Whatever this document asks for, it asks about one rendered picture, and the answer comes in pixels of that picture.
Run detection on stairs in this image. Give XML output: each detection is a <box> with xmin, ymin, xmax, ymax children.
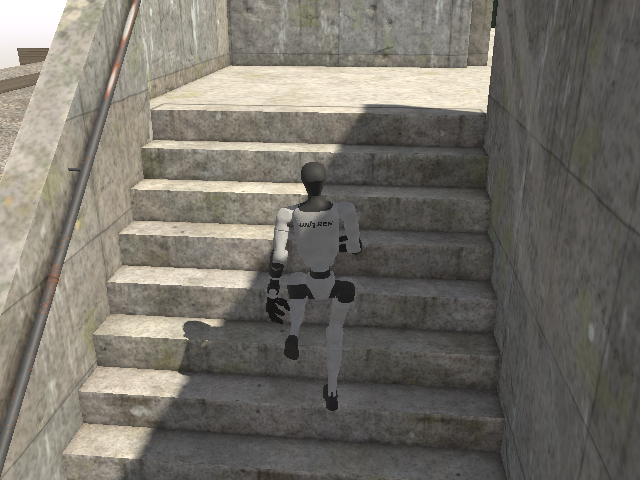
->
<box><xmin>62</xmin><ymin>109</ymin><xmax>507</xmax><ymax>480</ymax></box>

